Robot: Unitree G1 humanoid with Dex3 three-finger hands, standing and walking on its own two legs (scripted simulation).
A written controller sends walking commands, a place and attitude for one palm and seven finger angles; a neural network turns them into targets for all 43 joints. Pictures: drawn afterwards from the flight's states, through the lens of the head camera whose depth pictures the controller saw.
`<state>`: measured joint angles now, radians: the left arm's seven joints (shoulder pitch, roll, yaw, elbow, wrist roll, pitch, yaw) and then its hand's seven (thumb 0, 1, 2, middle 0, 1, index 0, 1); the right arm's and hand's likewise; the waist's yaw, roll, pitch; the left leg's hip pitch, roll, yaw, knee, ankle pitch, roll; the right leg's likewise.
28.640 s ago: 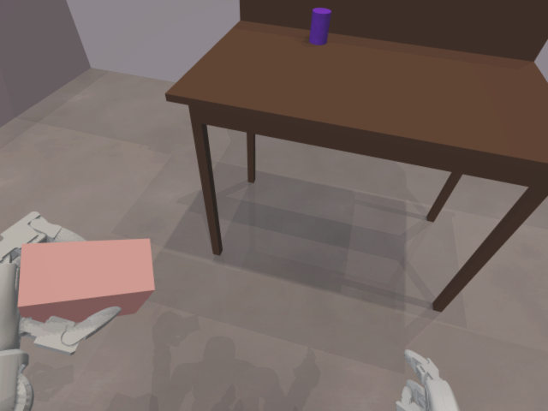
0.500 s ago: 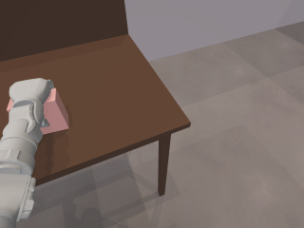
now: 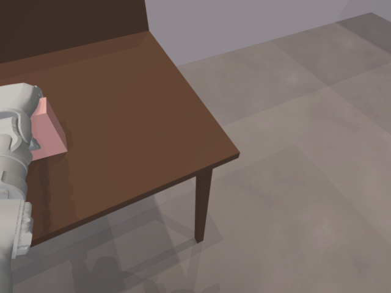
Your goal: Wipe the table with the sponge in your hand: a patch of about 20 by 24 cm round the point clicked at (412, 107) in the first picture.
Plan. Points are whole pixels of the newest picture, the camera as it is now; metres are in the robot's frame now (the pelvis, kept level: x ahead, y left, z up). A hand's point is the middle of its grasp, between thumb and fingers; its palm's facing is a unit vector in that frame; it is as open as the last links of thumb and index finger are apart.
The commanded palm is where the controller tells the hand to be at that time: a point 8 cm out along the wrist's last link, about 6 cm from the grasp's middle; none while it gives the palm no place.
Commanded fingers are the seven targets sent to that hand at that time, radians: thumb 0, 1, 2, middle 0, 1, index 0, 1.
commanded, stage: wipe forward along the middle lane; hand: left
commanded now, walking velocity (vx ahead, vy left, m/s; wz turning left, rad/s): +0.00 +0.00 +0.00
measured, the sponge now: (32, 138) +0.42 +0.36 +0.07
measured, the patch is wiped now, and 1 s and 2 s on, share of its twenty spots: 0.95 0.95 1.00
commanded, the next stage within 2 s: slide back across to the first lane in 0.14 s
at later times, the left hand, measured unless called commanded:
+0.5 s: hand (16, 114) +0.45 +0.39 +0.11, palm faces -0.07 +0.00 -1.00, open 9.8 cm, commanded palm +0.42 +0.40 +0.16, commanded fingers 0.00 0.10 1.30 -1.20 -1.60 -1.20 -1.60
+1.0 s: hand out of the picture +0.40 +0.45 +0.11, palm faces -0.13 +0.02 -0.99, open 9.8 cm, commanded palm +0.40 +0.44 +0.16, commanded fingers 0.00 0.10 1.30 -1.20 -1.60 -1.20 -1.60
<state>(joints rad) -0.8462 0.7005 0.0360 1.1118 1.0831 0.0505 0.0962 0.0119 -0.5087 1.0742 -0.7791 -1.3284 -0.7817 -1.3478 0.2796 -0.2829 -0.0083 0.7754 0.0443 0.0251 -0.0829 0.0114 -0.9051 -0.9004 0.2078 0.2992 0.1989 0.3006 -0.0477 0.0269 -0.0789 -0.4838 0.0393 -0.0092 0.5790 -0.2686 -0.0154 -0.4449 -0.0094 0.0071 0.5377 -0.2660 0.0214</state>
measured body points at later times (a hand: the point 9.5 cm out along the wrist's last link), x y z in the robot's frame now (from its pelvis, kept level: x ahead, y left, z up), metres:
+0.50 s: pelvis +0.02 +0.01 +0.00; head +0.08 +0.01 +0.44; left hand +0.45 +0.38 +0.16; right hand +0.04 -0.27 -0.13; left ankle +0.01 +0.13 -0.73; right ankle -0.01 -0.14 -0.73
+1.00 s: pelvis +0.02 +0.01 +0.00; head +0.08 +0.02 +0.44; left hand +0.40 +0.44 +0.17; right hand +0.10 -0.27 -0.12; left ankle +0.01 +0.13 -0.73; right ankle -0.01 -0.14 -0.73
